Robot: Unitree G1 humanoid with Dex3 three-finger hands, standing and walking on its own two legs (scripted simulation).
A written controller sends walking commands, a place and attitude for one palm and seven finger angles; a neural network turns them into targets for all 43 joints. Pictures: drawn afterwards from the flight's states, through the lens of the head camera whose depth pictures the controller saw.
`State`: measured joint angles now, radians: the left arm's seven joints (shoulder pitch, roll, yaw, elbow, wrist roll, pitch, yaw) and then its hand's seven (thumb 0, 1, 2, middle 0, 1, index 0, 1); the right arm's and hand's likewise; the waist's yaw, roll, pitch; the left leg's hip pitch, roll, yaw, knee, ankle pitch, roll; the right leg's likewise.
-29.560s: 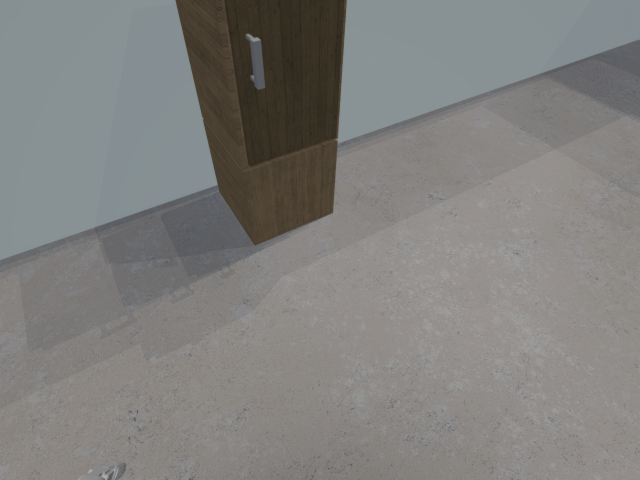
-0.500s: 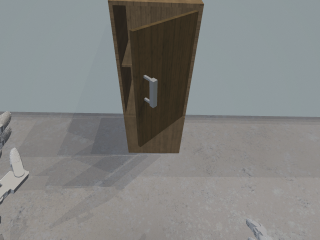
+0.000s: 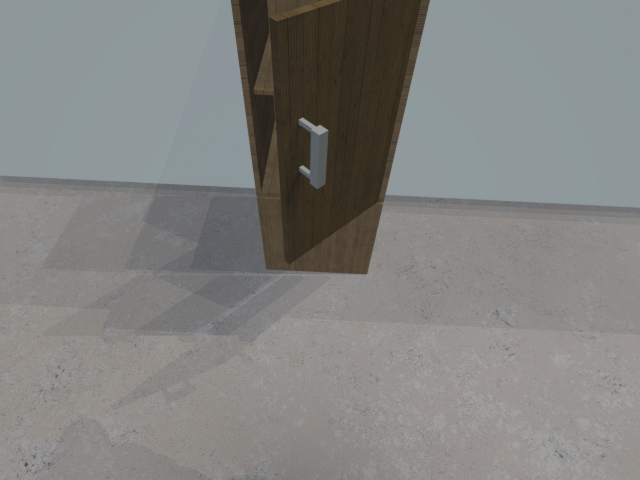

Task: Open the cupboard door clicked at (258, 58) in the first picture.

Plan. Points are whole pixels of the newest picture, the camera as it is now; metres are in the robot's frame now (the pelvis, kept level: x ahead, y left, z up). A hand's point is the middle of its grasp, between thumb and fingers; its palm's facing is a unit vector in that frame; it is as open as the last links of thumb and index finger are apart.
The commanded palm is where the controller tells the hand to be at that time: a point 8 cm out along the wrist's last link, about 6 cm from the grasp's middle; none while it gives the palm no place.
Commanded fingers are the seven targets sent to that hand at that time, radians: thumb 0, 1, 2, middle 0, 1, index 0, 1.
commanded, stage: let the arm hang, fingers relaxed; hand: left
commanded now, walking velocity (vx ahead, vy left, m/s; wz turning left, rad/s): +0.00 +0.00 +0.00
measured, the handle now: (311, 153) +0.66 +0.06 +0.00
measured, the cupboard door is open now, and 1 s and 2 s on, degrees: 45 45 45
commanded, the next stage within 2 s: look to check the result in 0.66 s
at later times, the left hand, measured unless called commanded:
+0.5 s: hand out of the picture +0.03 +0.18 -0.17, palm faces +0.01 -0.98 -0.22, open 7.4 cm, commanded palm none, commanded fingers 0.00 0.90 0.90 -0.20 -0.30 -0.20 -0.30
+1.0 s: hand out of the picture +0.04 +0.19 -0.16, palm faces +0.00 -0.96 -0.27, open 7.4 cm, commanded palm none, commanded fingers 0.00 0.90 0.90 -0.20 -0.30 -0.20 -0.30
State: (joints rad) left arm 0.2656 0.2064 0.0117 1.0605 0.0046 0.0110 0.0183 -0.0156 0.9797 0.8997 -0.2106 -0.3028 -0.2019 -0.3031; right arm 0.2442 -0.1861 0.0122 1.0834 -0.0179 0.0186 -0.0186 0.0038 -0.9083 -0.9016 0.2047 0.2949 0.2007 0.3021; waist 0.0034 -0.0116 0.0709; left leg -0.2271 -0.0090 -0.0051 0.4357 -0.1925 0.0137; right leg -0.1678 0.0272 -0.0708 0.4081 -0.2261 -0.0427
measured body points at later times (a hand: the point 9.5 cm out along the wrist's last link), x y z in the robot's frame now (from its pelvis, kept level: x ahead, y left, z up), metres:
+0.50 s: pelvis +0.00 +0.00 +0.00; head +0.01 -0.01 +0.45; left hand +0.03 +0.24 -0.15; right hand +0.00 -0.23 -0.16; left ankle +0.03 +0.11 -0.74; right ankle +0.00 -0.09 -0.74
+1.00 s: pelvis +0.01 -0.01 +0.00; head +0.03 -0.02 +0.45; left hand +0.04 +0.25 -0.14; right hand +0.03 -0.25 -0.16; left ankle +0.03 +0.11 -0.74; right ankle +0.00 -0.09 -0.74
